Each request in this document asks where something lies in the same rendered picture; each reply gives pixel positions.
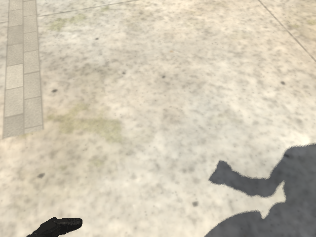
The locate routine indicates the left robot hand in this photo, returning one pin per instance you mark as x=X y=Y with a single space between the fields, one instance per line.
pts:
x=55 y=227

